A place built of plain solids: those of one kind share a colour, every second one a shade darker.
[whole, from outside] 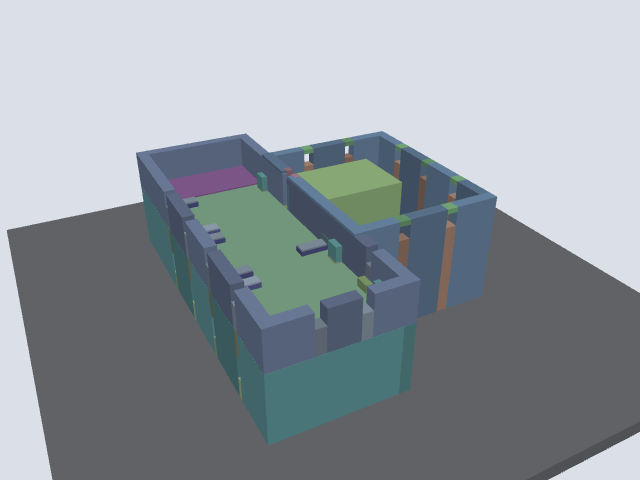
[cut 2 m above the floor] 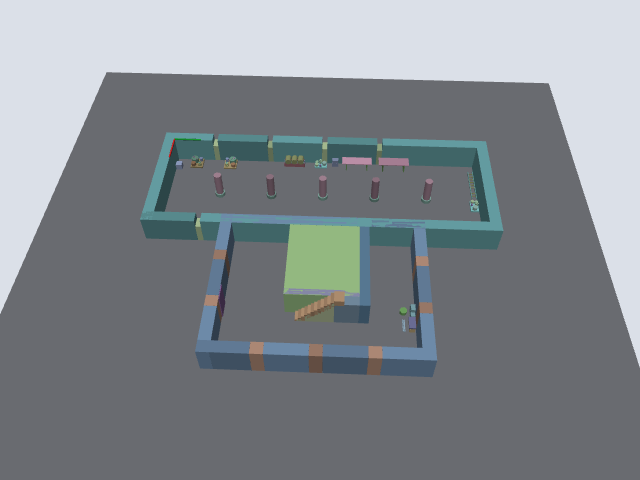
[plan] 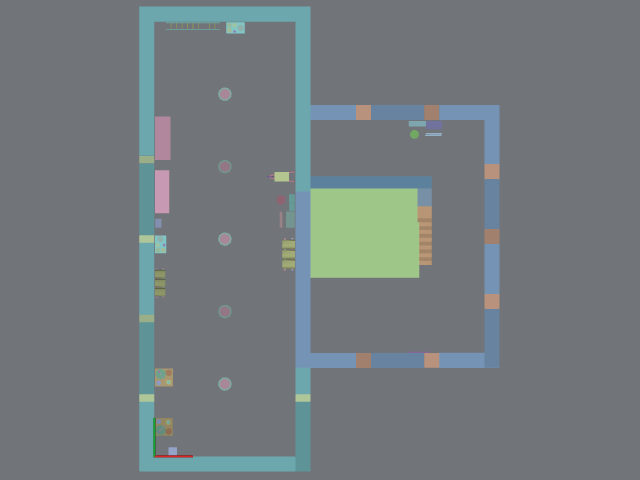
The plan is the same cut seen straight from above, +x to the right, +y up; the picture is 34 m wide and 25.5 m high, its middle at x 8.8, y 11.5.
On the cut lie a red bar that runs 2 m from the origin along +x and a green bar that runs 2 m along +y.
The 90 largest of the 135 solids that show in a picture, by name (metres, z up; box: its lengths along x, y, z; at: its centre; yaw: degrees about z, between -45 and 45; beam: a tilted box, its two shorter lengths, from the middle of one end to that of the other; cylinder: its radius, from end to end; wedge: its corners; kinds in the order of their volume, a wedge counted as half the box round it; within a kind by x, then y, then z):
{
 "wall_vestibule_1": {"box": [0.8, 9.38, 8.25], "at": [7.9, 9.39, 3.83]},
 "wall_vestibule_2": {"box": [0.8, 3.63, 8.25], "at": [7.9, 16.85, 3.83]},
 "wall_vestibule_3": {"box": [3.21, 0.8, 8.25], "at": [9.11, 5.1, 3.83]},
 "wall_vestibule_4": {"box": [3.21, 0.8, 8.25], "at": [9.11, 18.27, 3.83]},
 "wall_vestibule_5": {"box": [2.82, 0.8, 8.25], "at": [12.92, 5.1, 3.83]},
 "wall_vestibule_6": {"box": [2.82, 0.8, 8.25], "at": [12.92, 18.27, 3.83]},
 "wall_vestibule_7": {"box": [3.21, 0.8, 8.25], "at": [16.74, 5.1, 3.83]},
 "wall_vestibule_8": {"box": [3.21, 0.8, 8.25], "at": [16.74, 18.27, 3.83]},
 "wall_vestibule_9": {"box": [0.8, 3.13, 8.25], "at": [17.94, 6.27, 3.83]},
 "wall_vestibule_10": {"box": [0.8, 2.65, 8.25], "at": [17.94, 9.96, 3.83]},
 "wall_vestibule_11": {"box": [0.8, 2.65, 8.25], "at": [17.94, 13.41, 3.83]},
 "wall_vestibule_12": {"box": [0.8, 3.13, 8.25], "at": [17.94, 17.11, 3.83]},
 "wall_undercroft_1": {"box": [0.8, 3.71, 5.24], "at": [-0.4, 1.05, 2.32]},
 "wall_undercroft_2": {"box": [0.8, 3.82, 5.24], "at": [-0.4, 5.22, 2.32]},
 "wall_undercroft_3": {"box": [0.8, 3.82, 5.24], "at": [-0.4, 9.44, 2.32]},
 "wall_undercroft_4": {"box": [0.8, 3.82, 5.24], "at": [-0.4, 13.66, 2.32]},
 "wall_undercroft_5": {"box": [0.8, 7.93, 5.24], "at": [-0.4, 19.93, 2.32]},
 "wall_undercroft_6": {"box": [9.1, 0.8, 5.24], "at": [3.75, -0.4, 2.32]},
 "wall_undercroft_7": {"box": [9.1, 0.8, 5.24], "at": [3.75, 23.5, 2.32]},
 "wall_undercroft_8": {"box": [0.8, 3.71, 5.24], "at": [7.9, 1.05, 2.32]},
 "wall_undercroft_9": {"box": [0.8, 20.59, 5.24], "at": [7.9, 13.61, 2.32]},
 "wall_core_1": {"box": [5.78, 4.74, 8.0], "at": [11.19, 11.86, 3.95]},
 "wall_dorter_1": {"box": [0.8, 3.63, 2.8], "at": [-0.4, 1.02, 6.35]},
 "wall_dorter_2": {"box": [0.8, 3.67, 2.8], "at": [-0.4, 5.22, 6.35]},
 "wall_dorter_3": {"box": [0.8, 3.67, 2.8], "at": [-0.4, 9.44, 6.35]},
 "wall_dorter_4": {"box": [0.8, 3.67, 2.8], "at": [-0.4, 13.66, 6.35]},
 "wall_dorter_5": {"box": [0.8, 7.86, 2.8], "at": [-0.4, 19.97, 6.35]},
 "wall_dorter_6": {"box": [2.83, 0.8, 2.8], "at": [0.61, -0.4, 6.35]},
 "wall_dorter_7": {"box": [2.05, 0.8, 2.8], "at": [3.75, -0.4, 6.35]},
 "wall_dorter_8": {"box": [9.1, 0.8, 2.8], "at": [3.75, 23.5, 6.35]},
 "wall_dorter_9": {"box": [2.83, 0.8, 2.8], "at": [6.89, -0.4, 6.35]},
 "wall_dorter_10": {"box": [0.8, 3.63, 2.8], "at": [7.9, 1.02, 6.35]},
 "wall_dorter_11": {"box": [0.8, 10.85, 2.8], "at": [7.9, 8.81, 6.35]},
 "wall_dorter_12": {"box": [0.8, 9.01, 2.8], "at": [7.9, 19.39, 6.35]},
 "floor_dorter_1": {"box": [7.5, 23.1, 0.4], "at": [3.75, 11.55, 5.05]},
 "wall_vestibule_under_light_1": {"box": [0.8, 0.8, 6.9], "at": [11.11, 5.1, 3.15]},
 "wall_vestibule_under_light_2": {"box": [0.8, 0.8, 6.9], "at": [11.11, 18.27, 3.15]},
 "wall_vestibule_under_light_3": {"box": [0.8, 0.8, 6.9], "at": [14.73, 5.1, 3.15]},
 "wall_vestibule_under_light_4": {"box": [0.8, 0.8, 6.9], "at": [14.73, 18.27, 3.15]},
 "wall_vestibule_under_light_5": {"box": [0.8, 0.8, 6.9], "at": [17.94, 8.23, 3.15]},
 "wall_vestibule_under_light_6": {"box": [0.8, 0.8, 6.9], "at": [17.94, 11.69, 3.15]},
 "wall_vestibule_under_light_7": {"box": [0.8, 0.8, 6.9], "at": [17.94, 15.14, 3.15]},
 "wall_right_1": {"box": [0.45, 4.74, 8.25], "at": [13.85, 11.86, 3.83]},
 "mass_under_upper_1": {"box": [6.43, 0.66, 2.35], "at": [11.52, 14.56, 0.88]},
 "wall_dorter_under_light_1": {"box": [0.8, 0.55, 1.75], "at": [-0.4, 3.11, 5.83]},
 "wall_dorter_under_light_2": {"box": [0.8, 0.55, 1.75], "at": [-0.4, 7.33, 5.83]},
 "wall_dorter_under_light_3": {"box": [0.8, 0.55, 1.75], "at": [-0.4, 11.55, 5.83]},
 "wall_dorter_under_light_4": {"box": [0.8, 0.55, 1.75], "at": [-0.4, 15.77, 5.83]},
 "wall_dorter_under_light_5": {"box": [0.7, 0.8, 1.75], "at": [2.38, -0.4, 5.83]},
 "wall_dorter_under_light_6": {"box": [0.7, 0.8, 1.75], "at": [5.12, -0.4, 5.83]},
 "wall_dorter_under_light_7": {"box": [0.8, 0.55, 1.75], "at": [7.9, 3.11, 5.83]},
 "pier_undercroft_1": {"cylinder": 0.27, "from": [3.75, 3.85, 0.29], "to": [3.75, 3.85, 3.17]},
 "pier_undercroft_2": {"cylinder": 0.27, "from": [3.75, 7.7, 0.27], "to": [3.75, 7.7, 3.17]},
 "pier_undercroft_3": {"cylinder": 0.27, "from": [3.75, 11.55, 0.27], "to": [3.75, 11.55, 3.17]},
 "pier_undercroft_4": {"cylinder": 0.27, "from": [3.75, 15.4, 0.25], "to": [3.75, 15.4, 3.17]},
 "pier_undercroft_5": {"cylinder": 0.27, "from": [3.75, 19.25, 0.28], "to": [3.75, 19.25, 3.17]},
 "floor_dais_1": {"box": [7.5, 3.85, 0.1], "at": [3.75, 21.18, 5.3]},
 "wall_undercroft_under_light_1": {"box": [0.8, 0.4, 1.75], "at": [-0.4, 3.11, 0.57]},
 "wall_undercroft_under_light_2": {"box": [0.8, 0.4, 1.75], "at": [-0.4, 7.33, 0.57]},
 "wall_undercroft_under_light_3": {"box": [0.8, 0.4, 1.75], "at": [-0.4, 11.55, 0.57]},
 "wall_undercroft_under_light_4": {"box": [0.8, 0.4, 1.75], "at": [-0.4, 15.77, 0.57]},
 "wall_undercroft_under_light_5": {"box": [0.8, 0.4, 1.75], "at": [7.9, 3.11, 0.57]},
 "mass_under_head_1": {"box": [0.76, 1.57, 2.35], "at": [14.36, 13.45, 0.88]},
 "bed_frame_dorter_1": {"box": [1.85, 0.8, 0.33], "at": [0.96, 12.23, 5.41]},
 "bed_frame_dorter_2": {"box": [1.9, 0.76, 0.32], "at": [0.98, 6.24, 5.41]},
 "bed_frame_dorter_3": {"box": [1.92, 0.78, 0.35], "at": [0.99, 7.55, 5.42]},
 "bed_frame_dorter_4": {"box": [1.93, 0.87, 0.34], "at": [1.0, 18.13, 5.42]},
 "bed_frame_dorter_5": {"box": [1.92, 0.85, 0.32], "at": [6.51, 8.3, 5.41]},
 "fill_under_steps_1": {"wedge": [[13.98, 9.96, -0.3], [13.98, 9.96, -0.24], [13.98, 12.67, -0.3], [13.98, 12.67, 2.14], [14.73, 9.96, -0.3], [14.73, 9.96, -0.24], [14.73, 12.67, -0.3], [14.73, 12.67, 2.14]]},
 "wall_vestibule_over_light_1": {"box": [0.8, 0.8, 0.35], "at": [11.11, 5.1, 7.78]},
 "wall_vestibule_over_light_2": {"box": [0.8, 0.8, 0.35], "at": [11.11, 18.27, 7.78]},
 "wall_vestibule_over_light_3": {"box": [0.8, 0.8, 0.35], "at": [14.73, 5.1, 7.78]},
 "wall_vestibule_over_light_4": {"box": [0.8, 0.8, 0.35], "at": [14.73, 18.27, 7.78]},
 "wall_vestibule_over_light_5": {"box": [0.8, 0.8, 0.35], "at": [17.94, 8.23, 7.78]},
 "wall_vestibule_over_light_6": {"box": [0.8, 0.8, 0.35], "at": [17.94, 11.69, 7.78]},
 "wall_vestibule_over_light_7": {"box": [0.8, 0.8, 0.35], "at": [17.94, 15.14, 7.78]},
 "wall_undercroft_over_light_1": {"box": [0.8, 0.4, 1.87], "at": [-0.4, 3.11, 4.01]},
 "wall_undercroft_over_light_2": {"box": [0.8, 0.4, 1.87], "at": [-0.4, 7.33, 4.01]},
 "aumbry_carcase_dorter_1": {"box": [0.44, 1.04, 1.11], "at": [7.24, 6.61, 5.9]},
 "aumbry_carcase_dorter_2": {"box": [0.43, 1.01, 1.13], "at": [7.25, 18.22, 5.9]},
 "wall_wallhead_1": {"box": [0.45, 0.6, 3.0], "at": [8.07, 15.19, 6.45]},
 "bed_pallet_dorter_1": {"box": [1.73, 0.74, 0.11], "at": [0.99, 12.23, 5.63]},
 "bed_pallet_dorter_2": {"box": [1.8, 0.72, 0.11], "at": [1.02, 7.55, 5.65]},
 "bed_pallet_dorter_3": {"box": [1.81, 0.81, 0.11], "at": [1.03, 18.13, 5.64]},
 "bed_pallet_dorter_4": {"box": [1.85, 0.75, 0.11], "at": [1.05, 13.56, 5.61]},
 "bed_pallet_dorter_5": {"box": [1.8, 0.79, 0.11], "at": [6.48, 8.3, 5.62]},
 "jamb_wall_head_1": {"box": [0.8, 0.35, 2.05], "at": [7.9, 14.06, 6.28]},
 "tub_stand_undercroft_1": {"box": [0.95, 0.95, 0.17], "at": [0.51, 1.57, 0.04]},
 "tub_stand_undercroft_2": {"box": [0.96, 0.96, 0.17], "at": [0.51, 4.2, 0.04]},
 "chest_dorter_1": {"box": [0.48, 0.99, 0.57], "at": [7.23, 2.94, 5.53]}
}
